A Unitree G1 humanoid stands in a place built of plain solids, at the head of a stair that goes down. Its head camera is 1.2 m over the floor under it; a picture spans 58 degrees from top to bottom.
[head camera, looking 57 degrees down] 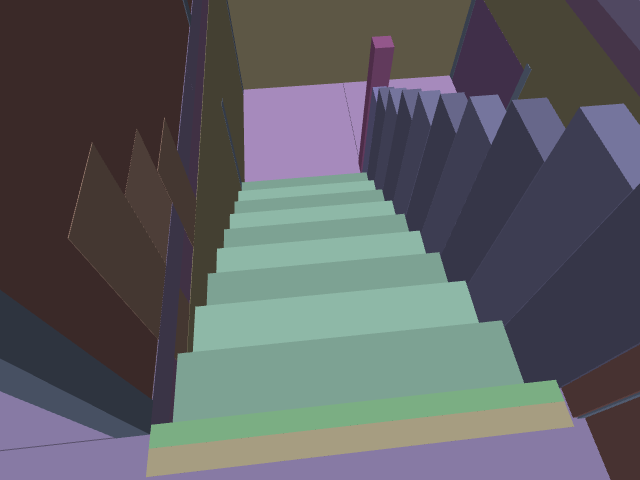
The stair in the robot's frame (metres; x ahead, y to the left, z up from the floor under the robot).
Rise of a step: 0.18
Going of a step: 0.25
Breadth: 1.09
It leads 6 degrees to the left of straight ahead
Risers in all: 10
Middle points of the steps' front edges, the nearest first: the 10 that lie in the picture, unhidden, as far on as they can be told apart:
0.27 -0.10 0.00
0.52 -0.08 -0.18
0.77 -0.05 -0.37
1.01 -0.02 -0.55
1.26 0.00 -0.74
1.51 0.03 -0.92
1.76 0.05 -1.10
2.01 0.08 -1.29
2.26 0.11 -1.47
2.51 0.13 -1.66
